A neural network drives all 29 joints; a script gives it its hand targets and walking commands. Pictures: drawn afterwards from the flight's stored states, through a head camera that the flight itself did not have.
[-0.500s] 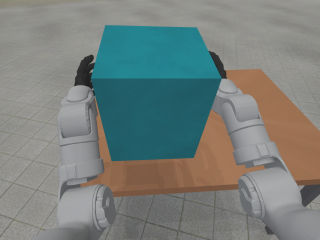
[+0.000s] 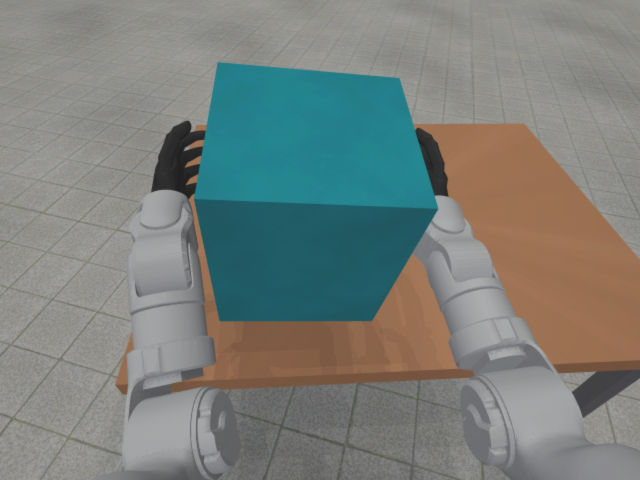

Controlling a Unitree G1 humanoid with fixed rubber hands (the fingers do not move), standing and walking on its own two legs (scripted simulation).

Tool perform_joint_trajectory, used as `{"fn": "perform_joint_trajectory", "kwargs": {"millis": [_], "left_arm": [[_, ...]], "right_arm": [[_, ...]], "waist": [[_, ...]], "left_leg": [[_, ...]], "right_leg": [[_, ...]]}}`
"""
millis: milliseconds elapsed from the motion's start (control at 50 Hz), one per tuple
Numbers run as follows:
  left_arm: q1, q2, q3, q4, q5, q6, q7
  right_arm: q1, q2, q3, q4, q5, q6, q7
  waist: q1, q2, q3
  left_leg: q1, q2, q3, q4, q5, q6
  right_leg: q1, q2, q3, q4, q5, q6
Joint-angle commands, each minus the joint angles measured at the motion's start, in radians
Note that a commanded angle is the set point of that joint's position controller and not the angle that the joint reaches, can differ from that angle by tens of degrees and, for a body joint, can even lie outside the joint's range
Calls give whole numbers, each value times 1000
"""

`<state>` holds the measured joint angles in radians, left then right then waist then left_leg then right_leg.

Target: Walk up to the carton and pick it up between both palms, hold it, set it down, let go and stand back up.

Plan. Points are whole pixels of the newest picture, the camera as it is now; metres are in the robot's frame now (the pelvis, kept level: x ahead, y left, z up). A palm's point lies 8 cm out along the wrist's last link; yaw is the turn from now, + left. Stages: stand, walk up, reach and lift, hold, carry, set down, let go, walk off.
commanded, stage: set down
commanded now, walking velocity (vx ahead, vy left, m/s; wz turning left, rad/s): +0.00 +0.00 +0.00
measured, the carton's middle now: (304, 207) +0.39 +0.02 +0.15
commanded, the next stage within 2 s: none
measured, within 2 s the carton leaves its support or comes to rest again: neither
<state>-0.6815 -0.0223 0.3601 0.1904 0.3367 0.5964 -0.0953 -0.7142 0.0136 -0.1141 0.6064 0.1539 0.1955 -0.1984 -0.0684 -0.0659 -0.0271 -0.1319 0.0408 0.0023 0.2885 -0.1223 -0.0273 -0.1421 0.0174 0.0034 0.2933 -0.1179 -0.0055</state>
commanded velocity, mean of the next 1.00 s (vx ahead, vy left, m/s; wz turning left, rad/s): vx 0.00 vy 0.00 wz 0.00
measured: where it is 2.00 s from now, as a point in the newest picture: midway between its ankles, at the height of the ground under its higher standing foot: outside the picture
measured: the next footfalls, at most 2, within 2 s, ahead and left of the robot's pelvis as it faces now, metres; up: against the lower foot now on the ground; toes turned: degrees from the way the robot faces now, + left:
none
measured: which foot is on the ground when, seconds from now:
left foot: down 0.00-1.00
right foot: down 0.00-1.00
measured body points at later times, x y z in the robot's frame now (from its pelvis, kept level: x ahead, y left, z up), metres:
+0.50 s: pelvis +0.00 +0.00 +0.00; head -0.02 +0.03 +0.45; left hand +0.38 +0.16 +0.16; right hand +0.39 -0.14 +0.16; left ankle +0.02 +0.14 -0.75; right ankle +0.03 -0.11 -0.75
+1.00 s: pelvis +0.01 +0.00 +0.00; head +0.02 +0.03 +0.45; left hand +0.40 +0.16 +0.12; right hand +0.41 -0.15 +0.11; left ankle +0.02 +0.14 -0.75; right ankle +0.03 -0.11 -0.75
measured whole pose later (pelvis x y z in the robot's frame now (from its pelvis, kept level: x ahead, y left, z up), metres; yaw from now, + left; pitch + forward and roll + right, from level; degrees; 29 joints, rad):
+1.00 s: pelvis +0.01 +0.00 +0.00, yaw +0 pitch -1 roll +0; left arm -0.55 -0.10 0.30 0.24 0.31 0.45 0.02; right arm -0.61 -0.01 -0.14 0.68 0.11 0.02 -0.12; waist -0.03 -0.07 0.04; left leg -0.12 0.04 0.00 0.29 -0.14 -0.03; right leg -0.13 0.02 0.00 0.28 -0.13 -0.01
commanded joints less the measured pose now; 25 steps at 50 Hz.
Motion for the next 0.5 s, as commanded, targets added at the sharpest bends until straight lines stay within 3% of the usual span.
{"fn": "perform_joint_trajectory", "kwargs": {"millis": [0, 20, 60, 140, 180, 220, 260, 300, 340, 360, 400, 480], "left_arm": [[-493, -500, -576, -247, -205, -125, -59], [-521, -512, -610, -297, -222, -135, -51], [-531, -525, -631, -298, -220, -145, -37], [-499, -521, -613, -279, -218, -134, -27], [-505, -534, -608, -232, -198, -125, -25], [-509, -530, -570, -187, -171, -119, -29], [-520, -510, -511, -113, -136, -112, -33], [-544, -508, -499, -77, -129, -114, -37], [-533, -496, -464, -31, -111, -114, -37], [-555, -488, -457, -2, -114, -120, -39], [-533, -484, -438, 2, -101, -127, -39], [-543, -473, -419, 34, -100, -161, -32]], "right_arm": [[-787, 412, 497, -564, 38, -195, 145], [-772, 433, 524, -591, 52, -197, 138], [-751, 440, 528, -578, 51, -195, 137], [-728, 436, 542, -558, 63, -175, 138], [-748, 422, 514, -526, 54, -173, 148], [-716, 400, 452, -415, 31, -162, 154], [-743, 375, 398, -342, 9, -159, 172], [-757, 365, 352, -305, -26, -169, 185], [-764, 347, 304, -258, -60, -174, 204], [-738, 347, 274, -207, -93, -173, 209], [-719, 345, 258, -183, -112, -180, 225], [-700, 358, 232, -129, -158, -202, 238]], "waist": [[30, 53, -653], [26, 65, -688], [19, 74, -679], [40, 46, -619], [39, 82, -576], [30, 86, -528], [52, 99, -462], [35, 90, -436], [45, 92, -400], [24, 75, -370], [39, 76, -369], [34, 65, -361]], "left_leg": [[365, -83, 41, 94, 449, -15], [373, -85, 38, 116, 475, -17], [374, -84, 28, 116, 475, -26], [330, -84, 23, 105, 429, -13], [325, -82, 21, 92, 379, -17], [321, -76, 26, 69, 308, -12], [307, -70, 32, 46, 241, -9], [276, -68, 39, 19, 155, -1], [244, -66, 44, -6, 85, 6], [229, -68, 49, -20, 39, 12], [223, -65, 50, -32, 31, 13], [209, -64, 60, -38, 30, 19]], "right_leg": [[357, 37, -130, 8, 426, 66], [367, 30, -120, 25, 496, 72], [348, 32, -113, 19, 475, 67], [352, 31, -99, 19, 495, 67], [304, 30, -104, 2, 402, 60], [273, 31, -111, -14, 320, 55], [213, 34, -121, -32, 187, 50], [190, 27, -131, -41, 116, 46], [174, 20, -132, -45, 52, 42], [164, 15, -133, -51, 16, 42], [161, 13, -135, -51, 4, 40], [159, 11, -139, -44, 23, 44]]}}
